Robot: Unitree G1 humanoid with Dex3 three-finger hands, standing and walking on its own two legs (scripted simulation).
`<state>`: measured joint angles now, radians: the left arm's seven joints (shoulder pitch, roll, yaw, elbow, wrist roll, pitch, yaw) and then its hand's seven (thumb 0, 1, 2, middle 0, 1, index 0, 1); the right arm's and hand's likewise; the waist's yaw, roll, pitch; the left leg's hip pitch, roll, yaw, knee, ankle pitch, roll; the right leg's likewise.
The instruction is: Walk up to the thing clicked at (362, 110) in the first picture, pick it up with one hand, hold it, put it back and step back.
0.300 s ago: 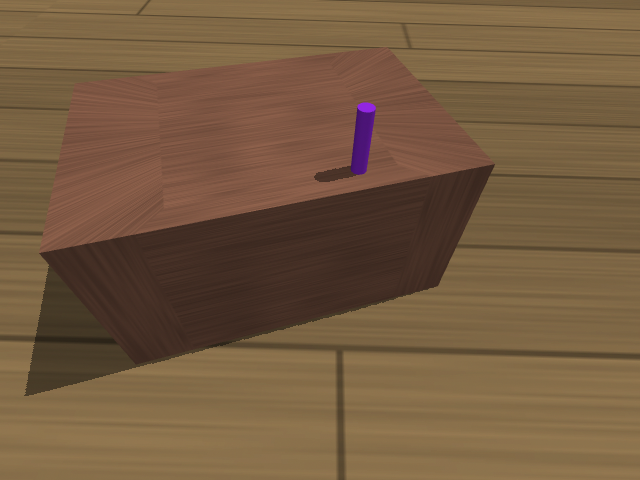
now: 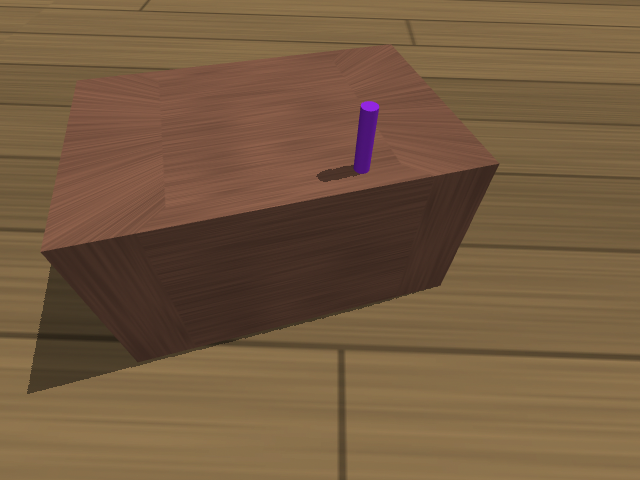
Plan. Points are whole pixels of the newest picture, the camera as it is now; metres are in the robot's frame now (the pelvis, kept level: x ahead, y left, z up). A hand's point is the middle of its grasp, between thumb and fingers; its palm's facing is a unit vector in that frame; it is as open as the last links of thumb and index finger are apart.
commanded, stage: stand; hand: right
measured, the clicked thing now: (365, 139) +0.84 -0.13 -0.09
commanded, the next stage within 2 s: walk up in 0.82 s
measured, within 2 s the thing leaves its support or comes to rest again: neither
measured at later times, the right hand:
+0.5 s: hand out of the picture +0.08 -0.25 -0.16, palm faces -0.04 +0.94 -0.34, open 7.4 cm
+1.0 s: hand out of the picture +0.09 -0.27 -0.16, palm faces -0.12 +0.92 -0.38, open 7.4 cm
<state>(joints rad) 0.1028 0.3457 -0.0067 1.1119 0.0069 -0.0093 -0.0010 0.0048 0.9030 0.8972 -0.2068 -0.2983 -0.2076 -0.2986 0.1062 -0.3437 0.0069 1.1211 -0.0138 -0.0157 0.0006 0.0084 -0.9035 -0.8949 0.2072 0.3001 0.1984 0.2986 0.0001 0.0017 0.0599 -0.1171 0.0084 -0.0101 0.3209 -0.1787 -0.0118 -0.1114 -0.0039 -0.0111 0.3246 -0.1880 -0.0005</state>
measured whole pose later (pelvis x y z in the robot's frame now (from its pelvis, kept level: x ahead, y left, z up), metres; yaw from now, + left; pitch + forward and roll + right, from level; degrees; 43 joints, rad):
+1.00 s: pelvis +0.03 +0.00 -0.01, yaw +4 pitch -1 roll -1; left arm 0.19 0.37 0.08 0.97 0.04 -0.03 -0.05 0.00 0.90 0.90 -0.21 -0.30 -0.21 -0.30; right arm 0.25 -0.38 -0.05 1.03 -0.04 -0.02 0.03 0.01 -0.90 -0.89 0.21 0.30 0.20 0.30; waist 0.02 0.01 0.04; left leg -0.28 0.03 -0.02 0.69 -0.42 0.03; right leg -0.12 0.00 -0.09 0.46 -0.31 -0.03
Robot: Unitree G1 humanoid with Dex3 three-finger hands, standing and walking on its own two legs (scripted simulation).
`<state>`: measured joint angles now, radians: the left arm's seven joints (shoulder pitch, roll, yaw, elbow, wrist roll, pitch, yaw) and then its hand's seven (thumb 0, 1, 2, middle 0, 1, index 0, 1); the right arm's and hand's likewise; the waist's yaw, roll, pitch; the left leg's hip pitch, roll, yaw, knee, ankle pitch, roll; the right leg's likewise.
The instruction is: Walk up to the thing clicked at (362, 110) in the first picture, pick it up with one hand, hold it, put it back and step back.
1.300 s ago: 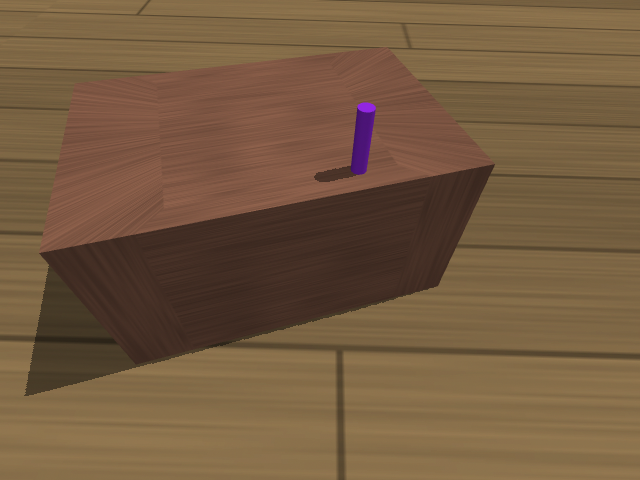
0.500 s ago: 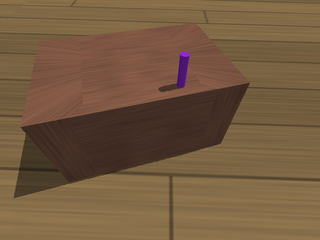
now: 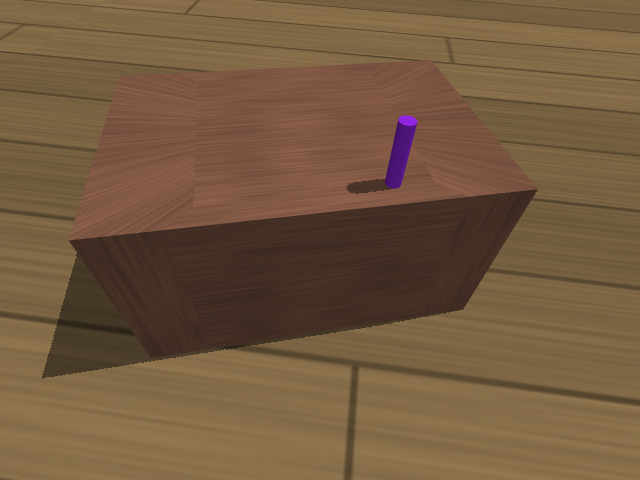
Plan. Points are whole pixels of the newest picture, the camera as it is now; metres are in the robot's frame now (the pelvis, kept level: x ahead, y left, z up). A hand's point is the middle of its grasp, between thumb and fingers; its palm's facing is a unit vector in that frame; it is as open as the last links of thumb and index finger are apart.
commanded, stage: walk up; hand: right
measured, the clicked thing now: (399, 154) +0.80 -0.19 -0.08
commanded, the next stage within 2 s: none
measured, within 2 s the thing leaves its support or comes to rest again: neither
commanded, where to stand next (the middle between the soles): +0.39 -0.05 m, yaw +10 degrees
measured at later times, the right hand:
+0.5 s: hand (521, 451) +0.19 -0.29 -0.14, palm faces -0.12 +0.89 -0.44, open 7.4 cm
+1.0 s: hand (488, 318) +0.40 -0.30 -0.13, palm faces -0.22 +0.86 -0.47, open 7.4 cm
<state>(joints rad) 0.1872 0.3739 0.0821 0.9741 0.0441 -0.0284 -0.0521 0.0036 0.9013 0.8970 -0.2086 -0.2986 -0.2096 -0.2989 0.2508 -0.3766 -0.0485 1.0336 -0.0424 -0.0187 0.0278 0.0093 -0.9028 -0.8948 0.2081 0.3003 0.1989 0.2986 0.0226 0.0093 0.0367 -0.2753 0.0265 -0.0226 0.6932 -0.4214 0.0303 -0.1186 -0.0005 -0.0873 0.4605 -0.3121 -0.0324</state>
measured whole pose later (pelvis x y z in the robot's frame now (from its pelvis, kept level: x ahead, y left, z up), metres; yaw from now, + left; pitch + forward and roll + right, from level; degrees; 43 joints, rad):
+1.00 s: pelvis +0.28 -0.04 -0.01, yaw +9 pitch -3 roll +0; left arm 0.31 0.41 0.05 0.82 0.01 0.04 -0.04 0.01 0.90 0.90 -0.21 -0.30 -0.21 -0.30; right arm 0.30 -0.39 -0.02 0.82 -0.03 -0.09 -0.02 0.01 -0.90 -0.89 0.21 0.30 0.20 0.30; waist 0.03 -0.07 0.11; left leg -0.36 0.01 0.06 0.64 -0.24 0.04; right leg -0.35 -0.01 -0.01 0.92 -0.53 -0.03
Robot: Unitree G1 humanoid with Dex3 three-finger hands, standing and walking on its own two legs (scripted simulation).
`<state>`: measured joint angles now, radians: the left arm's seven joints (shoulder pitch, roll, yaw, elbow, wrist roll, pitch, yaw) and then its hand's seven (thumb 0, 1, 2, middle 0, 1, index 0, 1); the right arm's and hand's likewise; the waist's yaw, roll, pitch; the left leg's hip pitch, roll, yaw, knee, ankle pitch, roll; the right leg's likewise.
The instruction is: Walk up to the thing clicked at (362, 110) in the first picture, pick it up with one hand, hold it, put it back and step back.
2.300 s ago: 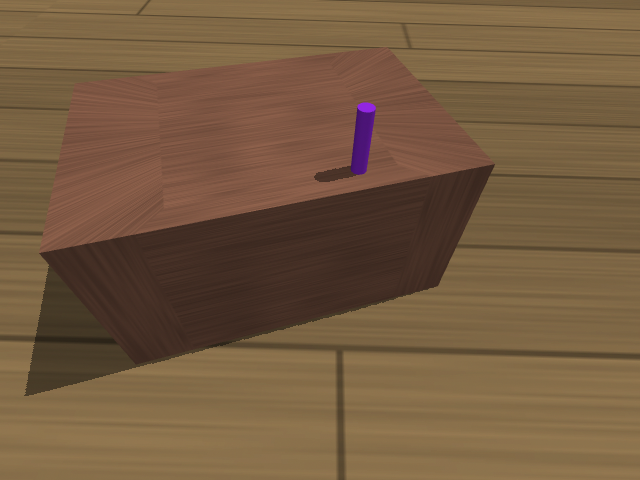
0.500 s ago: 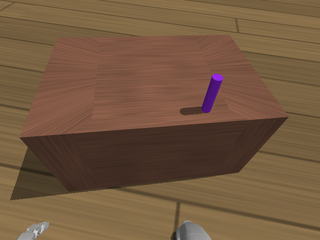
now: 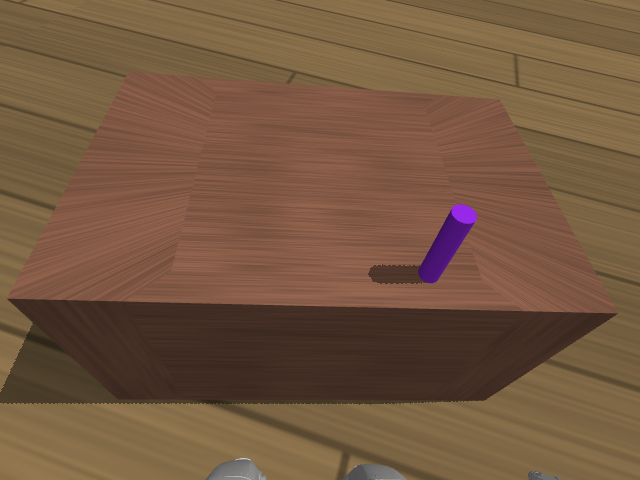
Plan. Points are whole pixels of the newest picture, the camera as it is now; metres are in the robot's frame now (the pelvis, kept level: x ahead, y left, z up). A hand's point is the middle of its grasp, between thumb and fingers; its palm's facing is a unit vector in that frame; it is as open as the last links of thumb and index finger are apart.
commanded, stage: walk up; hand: right
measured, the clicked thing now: (444, 247) +0.49 -0.23 -0.07
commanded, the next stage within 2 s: stand in 1.36 s
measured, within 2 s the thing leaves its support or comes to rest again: neither
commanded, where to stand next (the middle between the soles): +0.10 -0.02 m, yaw +1 degrees
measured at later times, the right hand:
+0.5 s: hand out of the picture +0.13 -0.30 -0.15, palm faces -0.06 +0.94 -0.33, open 7.4 cm
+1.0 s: hand out of the picture +0.14 -0.29 -0.13, palm faces -0.06 +0.94 -0.35, open 7.4 cm
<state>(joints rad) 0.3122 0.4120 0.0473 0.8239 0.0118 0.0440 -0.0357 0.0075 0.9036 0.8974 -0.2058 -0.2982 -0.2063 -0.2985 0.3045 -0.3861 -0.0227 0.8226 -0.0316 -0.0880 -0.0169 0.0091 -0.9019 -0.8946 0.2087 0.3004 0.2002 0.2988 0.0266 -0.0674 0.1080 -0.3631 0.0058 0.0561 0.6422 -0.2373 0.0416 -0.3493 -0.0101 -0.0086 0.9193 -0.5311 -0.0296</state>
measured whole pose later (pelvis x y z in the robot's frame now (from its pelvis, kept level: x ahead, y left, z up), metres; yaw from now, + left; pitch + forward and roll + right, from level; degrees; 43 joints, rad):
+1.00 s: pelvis +0.04 -0.04 +0.02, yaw +3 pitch -2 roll +0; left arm 0.07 0.37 0.00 1.14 0.01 -0.01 -0.01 0.00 0.90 0.90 -0.21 -0.30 -0.21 -0.30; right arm 0.07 -0.36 -0.01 1.14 -0.01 0.00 0.02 0.01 -0.90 -0.89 0.21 0.30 0.20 0.30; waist 0.00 0.00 0.06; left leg -0.18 0.03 -0.03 0.38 -0.16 -0.03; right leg -0.11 -0.07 -0.04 0.35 -0.20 0.05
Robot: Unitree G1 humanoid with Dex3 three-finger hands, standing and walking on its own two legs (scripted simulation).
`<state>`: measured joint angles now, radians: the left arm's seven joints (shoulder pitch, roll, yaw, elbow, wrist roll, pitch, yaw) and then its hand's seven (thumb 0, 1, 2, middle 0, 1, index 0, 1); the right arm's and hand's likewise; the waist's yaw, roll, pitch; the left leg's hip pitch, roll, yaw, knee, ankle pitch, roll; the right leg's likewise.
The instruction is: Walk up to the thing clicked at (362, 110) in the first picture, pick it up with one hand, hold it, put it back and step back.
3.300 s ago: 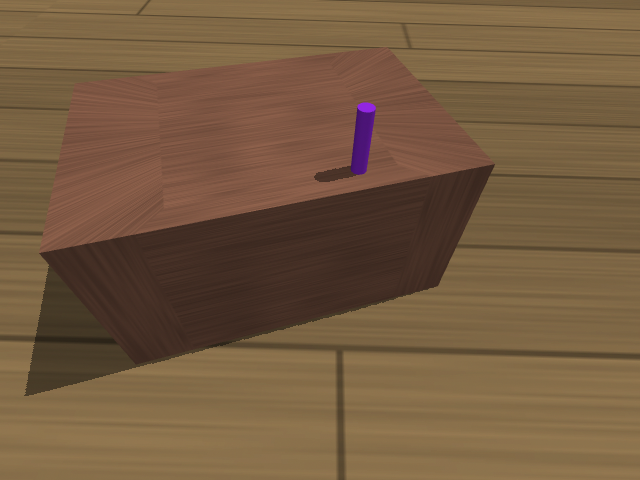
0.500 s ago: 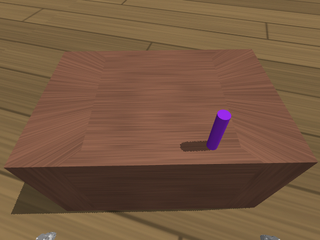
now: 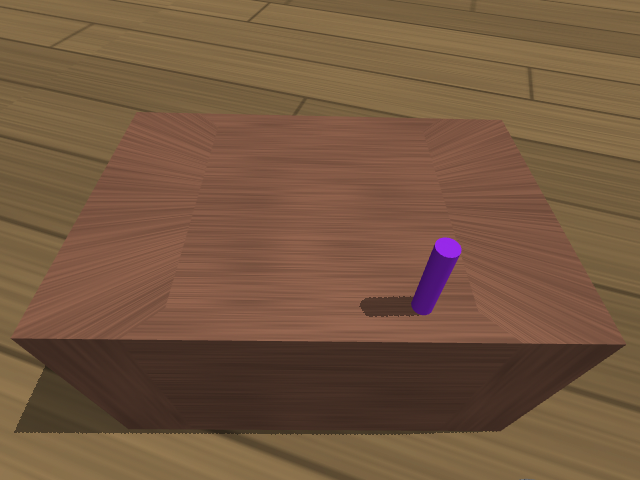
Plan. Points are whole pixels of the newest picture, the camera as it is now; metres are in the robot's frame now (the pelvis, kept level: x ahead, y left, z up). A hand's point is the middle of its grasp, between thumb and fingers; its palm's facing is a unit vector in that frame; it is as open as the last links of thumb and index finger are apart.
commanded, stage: walk up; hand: right
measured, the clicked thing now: (433, 279) +0.44 -0.21 -0.09
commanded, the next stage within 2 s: stand in 0.36 s
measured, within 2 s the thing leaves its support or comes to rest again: neither
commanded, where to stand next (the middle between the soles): +0.06 +0.02 m, yaw -2 degrees
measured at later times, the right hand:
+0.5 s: hand out of the picture +0.10 -0.25 -0.16, palm faces -0.04 +0.94 -0.33, open 7.4 cm
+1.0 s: hand out of the picture +0.08 -0.27 -0.16, palm faces -0.02 +0.94 -0.34, open 7.4 cm
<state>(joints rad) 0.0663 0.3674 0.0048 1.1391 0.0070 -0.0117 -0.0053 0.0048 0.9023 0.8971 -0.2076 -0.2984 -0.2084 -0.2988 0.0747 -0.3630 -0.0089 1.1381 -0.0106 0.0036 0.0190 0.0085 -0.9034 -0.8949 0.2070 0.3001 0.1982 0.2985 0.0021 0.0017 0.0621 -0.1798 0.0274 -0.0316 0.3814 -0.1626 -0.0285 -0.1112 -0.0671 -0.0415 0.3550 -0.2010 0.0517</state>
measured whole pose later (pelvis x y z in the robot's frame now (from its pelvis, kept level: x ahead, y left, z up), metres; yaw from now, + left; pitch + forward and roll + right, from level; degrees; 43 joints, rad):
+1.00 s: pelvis +0.01 -0.02 +0.00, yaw +0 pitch -2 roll +0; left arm 0.10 0.36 0.00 1.12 0.01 -0.01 -0.01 0.00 0.90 0.90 -0.21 -0.30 -0.21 -0.30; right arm 0.09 -0.36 0.00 1.14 -0.01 0.00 0.01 0.01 -0.90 -0.89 0.21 0.30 0.20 0.30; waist -0.01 0.01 0.06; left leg -0.15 0.05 -0.04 0.33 -0.15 -0.05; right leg -0.10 -0.04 -0.05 0.33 -0.20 0.03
